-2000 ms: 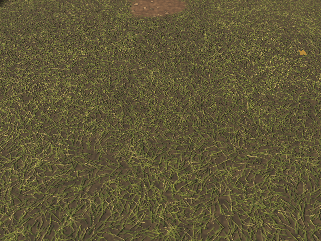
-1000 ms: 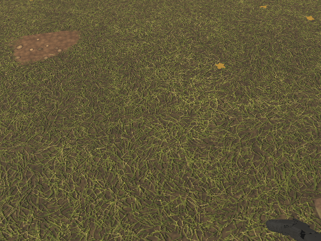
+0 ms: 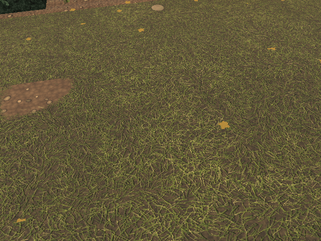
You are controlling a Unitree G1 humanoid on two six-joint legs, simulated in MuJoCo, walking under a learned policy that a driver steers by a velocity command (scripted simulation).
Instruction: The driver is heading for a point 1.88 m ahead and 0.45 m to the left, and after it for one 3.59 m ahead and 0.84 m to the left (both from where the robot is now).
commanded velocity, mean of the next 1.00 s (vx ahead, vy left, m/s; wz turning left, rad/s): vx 0.07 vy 0.00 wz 0.38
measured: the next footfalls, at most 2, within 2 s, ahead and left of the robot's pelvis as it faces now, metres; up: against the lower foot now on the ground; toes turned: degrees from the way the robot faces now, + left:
left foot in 0.22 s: +0.30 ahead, +0.11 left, -0.17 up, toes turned +12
right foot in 0.74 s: +0.30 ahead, -0.08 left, -0.17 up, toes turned +24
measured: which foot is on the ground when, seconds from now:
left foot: up 0.00-0.20, down 0.22-0.76, up 0.78-1.00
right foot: down 0.00-0.22, up 0.24-0.72, down 0.74-1.00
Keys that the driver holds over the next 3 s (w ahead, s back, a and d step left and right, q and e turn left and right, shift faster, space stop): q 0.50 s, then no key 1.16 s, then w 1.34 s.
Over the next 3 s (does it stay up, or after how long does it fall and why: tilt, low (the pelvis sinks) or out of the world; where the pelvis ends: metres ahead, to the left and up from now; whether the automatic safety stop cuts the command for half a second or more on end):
stays up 0.82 0.19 -0.22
